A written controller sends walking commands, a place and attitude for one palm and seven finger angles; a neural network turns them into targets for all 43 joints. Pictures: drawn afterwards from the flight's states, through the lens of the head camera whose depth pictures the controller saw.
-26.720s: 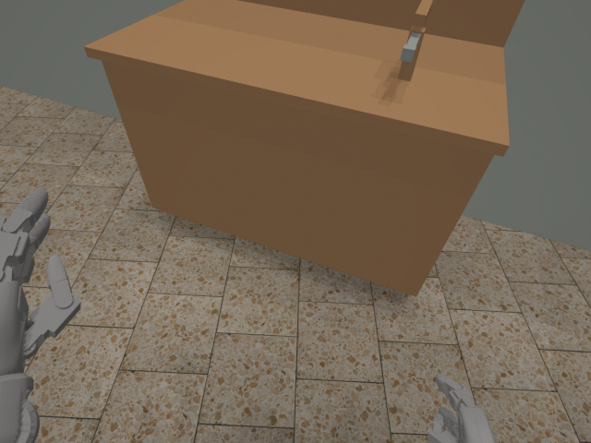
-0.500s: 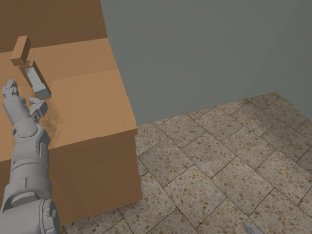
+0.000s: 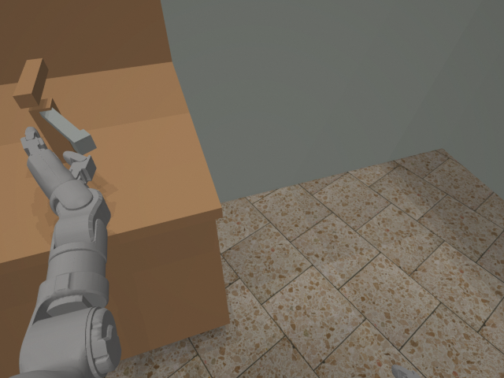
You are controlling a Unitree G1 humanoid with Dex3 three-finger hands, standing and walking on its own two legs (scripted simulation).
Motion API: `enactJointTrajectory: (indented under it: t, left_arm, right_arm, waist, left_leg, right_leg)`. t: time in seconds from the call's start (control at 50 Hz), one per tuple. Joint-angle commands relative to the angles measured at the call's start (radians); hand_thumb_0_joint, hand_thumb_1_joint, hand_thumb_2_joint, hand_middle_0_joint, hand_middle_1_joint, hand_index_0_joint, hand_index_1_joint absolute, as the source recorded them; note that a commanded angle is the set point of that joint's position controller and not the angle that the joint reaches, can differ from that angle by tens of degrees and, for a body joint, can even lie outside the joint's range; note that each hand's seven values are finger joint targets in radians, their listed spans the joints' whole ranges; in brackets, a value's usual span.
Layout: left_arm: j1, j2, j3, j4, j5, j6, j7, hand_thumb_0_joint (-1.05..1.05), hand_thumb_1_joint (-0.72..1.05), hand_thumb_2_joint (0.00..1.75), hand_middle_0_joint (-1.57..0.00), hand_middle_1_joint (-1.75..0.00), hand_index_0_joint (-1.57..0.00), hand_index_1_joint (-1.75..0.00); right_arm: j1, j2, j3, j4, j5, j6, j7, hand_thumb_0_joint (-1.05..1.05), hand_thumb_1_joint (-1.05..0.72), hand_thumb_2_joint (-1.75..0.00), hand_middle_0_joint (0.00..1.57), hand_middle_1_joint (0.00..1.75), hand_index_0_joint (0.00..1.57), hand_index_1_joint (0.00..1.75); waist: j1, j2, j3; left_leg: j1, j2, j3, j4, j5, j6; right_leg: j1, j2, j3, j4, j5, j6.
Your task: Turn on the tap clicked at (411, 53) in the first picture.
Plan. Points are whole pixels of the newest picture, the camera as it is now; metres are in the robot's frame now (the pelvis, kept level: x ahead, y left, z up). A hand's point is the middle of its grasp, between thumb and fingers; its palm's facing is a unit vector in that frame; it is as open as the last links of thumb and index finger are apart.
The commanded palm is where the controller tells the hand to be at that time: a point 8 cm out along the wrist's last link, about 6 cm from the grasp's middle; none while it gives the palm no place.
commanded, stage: push the lever round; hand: left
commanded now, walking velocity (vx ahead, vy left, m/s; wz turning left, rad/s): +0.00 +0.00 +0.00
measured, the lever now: (82, 142) +0.45 +0.30 +0.16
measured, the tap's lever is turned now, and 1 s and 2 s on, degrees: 30 54 76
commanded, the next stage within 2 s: lift the hand up off the lever in 1.48 s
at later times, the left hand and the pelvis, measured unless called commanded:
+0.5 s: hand (110, 150) +0.44 +0.26 +0.14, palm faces +0.80 -0.60 -0.08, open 7.7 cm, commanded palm +0.39 +0.27 +0.15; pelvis +0.00 +0.01 +0.00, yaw +0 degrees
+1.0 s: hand (127, 138) +0.48 +0.24 +0.14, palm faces +0.84 -0.52 -0.14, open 7.6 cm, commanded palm +0.42 +0.25 +0.15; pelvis +0.00 +0.00 -0.01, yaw +0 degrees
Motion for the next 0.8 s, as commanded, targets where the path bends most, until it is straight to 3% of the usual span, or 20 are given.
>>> enactJointTrajectory:
  t: [0.0, 0.02, 0.08, 0.12, 0.14, 0.2, 0.24, 0.28, 0.34, 0.36, 0.4, 0.44, 0.5, 0.54, 0.56, 0.6, 0.62, 0.68, 0.78]
  left_arm:
    - [-0.477, 0.204, -0.042, -0.231, 0.049, -0.071, 0.045, 0.00, 0.90, 0.90, -0.15, -0.15, -0.15, -0.15]
    - [-0.492, 0.190, -0.050, -0.223, 0.053, -0.067, 0.056, 0.00, 0.90, 0.90, -0.15, -0.15, -0.15, -0.15]
    - [-0.512, 0.221, -0.019, -0.192, 0.064, -0.058, 0.083, 0.00, 0.90, 0.90, -0.15, -0.15, -0.15, -0.15]
    - [-0.532, 0.202, -0.030, -0.196, 0.074, -0.060, 0.099, 0.00, 0.90, 0.90, -0.15, -0.15, -0.15, -0.15]
    - [-0.555, 0.162, -0.065, -0.216, 0.079, -0.062, 0.105, 0.00, 0.90, 0.90, -0.15, -0.15, -0.15, -0.15]
    - [-0.547, 0.137, -0.069, -0.218, 0.088, -0.062, 0.136, 0.00, 0.90, 0.90, -0.15, -0.15, -0.15, -0.15]
    - [-0.573, 0.140, -0.062, -0.186, 0.090, -0.055, 0.154, 0.00, 0.90, 0.90, -0.15, -0.15, -0.15, -0.15]
    - [-0.616, 0.119, -0.080, -0.164, 0.096, -0.053, 0.167, 0.00, 0.90, 0.90, -0.15, -0.15, -0.15, -0.15]
    - [-0.663, 0.117, -0.076, -0.121, 0.107, -0.046, 0.194, 0.00, 0.90, 0.90, -0.15, -0.15, -0.15, -0.15]
    - [-0.650, 0.144, -0.040, -0.091, 0.109, -0.043, 0.205, 0.00, 0.90, 0.90, -0.15, -0.15, -0.15, -0.15]
    - [-0.679, 0.130, -0.051, -0.102, 0.117, -0.051, 0.223, 0.00, 0.90, 0.90, -0.15, -0.15, -0.15, -0.15]
    - [-0.705, 0.093, -0.073, -0.069, 0.126, -0.047, 0.242, 0.00, 0.90, 0.90, -0.15, -0.15, -0.15, -0.15]
    - [-0.710, 0.140, -0.025, -0.029, 0.141, -0.044, 0.266, 0.00, 0.90, 0.90, -0.15, -0.15, -0.15, -0.15]
    - [-0.747, 0.118, -0.043, -0.014, 0.148, -0.042, 0.277, 0.00, 0.90, 0.90, -0.15, -0.15, -0.15, -0.15]
    - [-0.761, 0.148, -0.018, -0.004, 0.156, -0.043, 0.284, 0.00, 0.90, 0.90, -0.15, -0.15, -0.15, -0.15]
    - [-0.793, 0.101, -0.058, 0.028, 0.165, -0.041, 0.295, 0.00, 0.90, 0.90, -0.15, -0.15, -0.15, -0.15]
    - [-0.810, 0.119, -0.042, 0.056, 0.173, -0.040, 0.303, 0.00, 0.90, 0.90, -0.15, -0.15, -0.15, -0.15]
    - [-0.853, 0.152, -0.016, 0.080, 0.181, -0.042, 0.322, 0.00, 0.90, 0.90, -0.15, -0.15, -0.15, -0.15]
    - [-0.874, 0.145, -0.013, 0.115, 0.191, -0.046, 0.342, 0.00, 0.90, 0.90, -0.15, -0.15, -0.15, -0.15]
  right_arm:
    - [-0.044, -0.127, -0.043, -0.110, 0.000, -0.028, 0.001, 0.00, -0.90, -0.90, 0.20, 0.30, 0.20, 0.30]
    - [-0.045, -0.129, -0.042, -0.108, -0.003, -0.030, 0.003, 0.00, -0.90, -0.90, 0.20, 0.30, 0.20, 0.30]
    - [-0.044, -0.132, -0.045, -0.103, -0.006, -0.022, 0.003, 0.00, -0.90, -0.90, 0.20, 0.30, 0.20, 0.30]
    - [-0.043, -0.128, -0.049, -0.102, -0.010, -0.020, 0.005, 0.00, -0.90, -0.90, 0.20, 0.30, 0.20, 0.30]
    - [-0.043, -0.125, -0.049, -0.102, -0.011, -0.021, 0.009, 0.00, -0.90, -0.90, 0.20, 0.30, 0.20, 0.30]
    - [-0.041, -0.122, -0.055, -0.095, -0.015, -0.026, 0.017, 0.00, -0.90, -0.90, 0.20, 0.30, 0.20, 0.30]
    - [-0.035, -0.125, -0.054, -0.086, -0.019, -0.024, 0.019, 0.00, -0.90, -0.90, 0.20, 0.30, 0.20, 0.30]
    - [-0.035, -0.125, -0.055, -0.076, -0.022, -0.024, 0.022, 0.00, -0.90, -0.90, 0.20, 0.30, 0.20, 0.30]
    - [-0.028, -0.125, -0.057, -0.065, -0.029, -0.026, 0.028, 0.00, -0.90, -0.90, 0.20, 0.30, 0.20, 0.30]
    - [-0.022, -0.126, -0.060, -0.056, -0.033, -0.024, 0.029, 0.00, -0.90, -0.90, 0.20, 0.30, 0.20, 0.30]
    - [-0.016, -0.122, -0.063, -0.058, -0.034, -0.025, 0.035, 0.00, -0.90, -0.90, 0.20, 0.30, 0.20, 0.30]
    - [-0.009, -0.120, -0.061, -0.049, -0.040, -0.028, 0.044, 0.00, -0.90, -0.90, 0.20, 0.30, 0.20, 0.30]
    - [0.008, -0.122, -0.066, -0.044, -0.046, -0.022, 0.052, 0.00, -0.90, -0.90, 0.20, 0.30, 0.20, 0.30]
    - [0.016, -0.121, -0.067, -0.040, -0.049, -0.022, 0.058, 0.00, -0.90, -0.90, 0.20, 0.30, 0.20, 0.30]
    - [0.021, -0.124, -0.070, -0.033, -0.052, -0.020, 0.060, 0.00, -0.90, -0.90, 0.20, 0.30, 0.20, 0.30]
    - [0.024, -0.120, -0.067, -0.031, -0.054, -0.024, 0.066, 0.00, -0.90, -0.90, 0.20, 0.30, 0.20, 0.30]
    - [0.033, -0.123, -0.070, -0.023, -0.056, -0.025, 0.069, 0.00, -0.90, -0.90, 0.20, 0.30, 0.20, 0.30]
    - [0.048, -0.127, -0.071, -0.016, -0.061, -0.028, 0.075, 0.00, -0.90, -0.90, 0.20, 0.30, 0.20, 0.30]
    - [0.075, -0.126, -0.075, -0.010, -0.068, -0.031, 0.088, 0.00, -0.90, -0.90, 0.20, 0.30, 0.20, 0.30]
  waist:
    - [-0.015, 0.017, -0.273]
    - [-0.021, 0.006, -0.257]
    - [-0.018, 0.002, -0.245]
    - [-0.020, 0.008, -0.261]
    - [-0.026, 0.028, -0.275]
    - [-0.021, 0.046, -0.293]
    - [-0.029, 0.009, -0.275]
    - [-0.042, 0.012, -0.252]
    - [-0.048, 0.018, -0.264]
    - [-0.038, 0.005, -0.268]
    - [-0.041, 0.005, -0.307]
    - [-0.050, 0.006, -0.303]
    - [-0.040, 0.006, -0.318]
    - [-0.055, 0.003, -0.321]
    - [-0.049, 0.023, -0.326]
    - [-0.067, 0.024, -0.303]
    - [-0.074, 0.013, -0.296]
    - [-0.077, 0.017, -0.314]
    - [-0.079, 0.018, -0.351]
  left_leg:
    - [0.149, 0.002, -0.001, -0.047, 0.220, 0.026]
    - [0.146, 0.002, -0.001, -0.047, 0.213, 0.028]
    - [0.125, 0.003, -0.004, -0.055, 0.189, 0.025]
    - [0.138, 0.004, -0.002, -0.049, 0.211, 0.024]
    - [0.152, 0.004, -0.002, -0.047, 0.229, 0.020]
    - [0.173, 0.010, -0.010, -0.045, 0.252, 0.012]
    - [0.152, 0.009, -0.012, -0.043, 0.239, 0.012]
    - [0.145, 0.011, -0.018, -0.050, 0.202, 0.010]
    - [0.131, 0.007, -0.013, -0.042, 0.186, 0.010]
    - [0.123, 0.007, -0.018, -0.044, 0.172, 0.009]
    - [0.133, 0.009, -0.016, -0.037, 0.199, 0.007]
    - [0.129, 0.007, -0.015, -0.027, 0.214, 0.004]
    - [0.110, 0.010, -0.016, -0.022, 0.224, 0.001]
    - [0.107, 0.009, -0.011, -0.012, 0.232, 0.004]
    - [0.105, 0.009, -0.018, -0.013, 0.217, 0.001]
    - [0.094, 0.010, -0.017, -0.010, 0.200, 0.004]
    - [0.084, 0.010, -0.017, -0.004, 0.185, 0.007]
    - [0.071, 0.010, -0.020, -0.002, 0.168, 0.009]
    - [0.065, 0.011, -0.017, 0.014, 0.186, 0.010]
  right_leg:
    - [0.051, -0.027, 0.039, -0.056, 0.265, 0.018]
    - [0.038, -0.026, 0.037, -0.058, 0.256, 0.019]
    - [0.036, -0.028, 0.037, -0.064, 0.220, 0.017]
    - [0.039, -0.027, 0.036, -0.059, 0.238, 0.014]
    - [0.036, -0.026, 0.034, -0.052, 0.250, 0.012]
    - [0.024, -0.019, 0.026, -0.044, 0.242, 0.006]
    - [0.018, -0.020, 0.024, -0.045, 0.235, 0.009]
    - [-0.007, -0.020, 0.021, -0.050, 0.194, 0.010]
    - [-0.018, -0.021, 0.022, -0.047, 0.184, 0.011]
    - [-0.015, -0.019, 0.020, -0.051, 0.166, 0.010]
    - [-0.008, -0.019, 0.018, -0.040, 0.186, 0.010]
    - [-0.027, -0.017, 0.014, -0.030, 0.198, 0.010]
    - [-0.025, -0.015, 0.013, -0.021, 0.197, 0.008]
    - [-0.035, -0.015, 0.012, -0.017, 0.208, 0.011]
    - [-0.041, -0.014, 0.012, -0.018, 0.188, 0.009]
    - [-0.071, -0.013, 0.010, -0.013, 0.173, 0.010]
    - [-0.083, -0.014, 0.010, -0.014, 0.162, 0.011]
    - [-0.090, -0.014, 0.012, -0.011, 0.150, 0.013]
    - [-0.096, -0.011, 0.011, 0.003, 0.164, 0.014]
